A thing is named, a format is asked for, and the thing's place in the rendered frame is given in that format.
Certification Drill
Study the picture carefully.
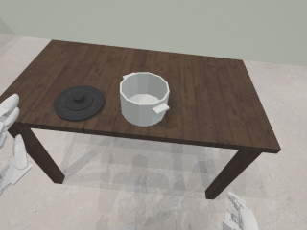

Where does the knob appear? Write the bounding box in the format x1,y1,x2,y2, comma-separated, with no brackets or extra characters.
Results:
72,92,84,103

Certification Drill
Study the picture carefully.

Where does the lid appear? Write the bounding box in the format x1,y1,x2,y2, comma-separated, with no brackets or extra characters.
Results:
53,85,105,122

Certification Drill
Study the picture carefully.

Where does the robot right hand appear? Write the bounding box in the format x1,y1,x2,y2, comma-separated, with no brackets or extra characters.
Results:
222,191,260,230

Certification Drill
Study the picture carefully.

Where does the robot left hand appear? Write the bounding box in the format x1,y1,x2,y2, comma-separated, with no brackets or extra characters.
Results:
0,94,33,195

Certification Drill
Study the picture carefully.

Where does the table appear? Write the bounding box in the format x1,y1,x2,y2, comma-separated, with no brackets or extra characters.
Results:
0,39,281,200

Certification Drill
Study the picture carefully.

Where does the pot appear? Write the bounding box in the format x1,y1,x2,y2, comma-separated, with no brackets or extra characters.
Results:
120,72,170,127

